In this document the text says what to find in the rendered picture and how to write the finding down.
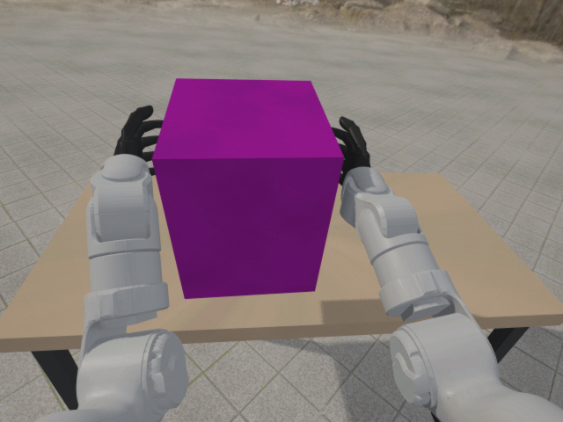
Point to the robot right forearm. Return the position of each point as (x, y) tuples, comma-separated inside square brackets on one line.
[(412, 284)]

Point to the carton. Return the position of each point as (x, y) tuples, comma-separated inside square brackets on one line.
[(248, 172)]

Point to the left robot hand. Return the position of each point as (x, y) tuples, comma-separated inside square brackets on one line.
[(131, 141)]

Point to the robot left forearm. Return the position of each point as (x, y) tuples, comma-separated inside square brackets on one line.
[(125, 264)]

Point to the right robot hand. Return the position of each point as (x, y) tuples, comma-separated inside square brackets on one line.
[(355, 150)]

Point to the right robot upper arm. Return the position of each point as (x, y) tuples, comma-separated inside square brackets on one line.
[(446, 365)]

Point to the left robot upper arm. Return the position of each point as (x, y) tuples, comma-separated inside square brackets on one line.
[(131, 377)]

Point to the table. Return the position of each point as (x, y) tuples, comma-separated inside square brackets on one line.
[(46, 316)]

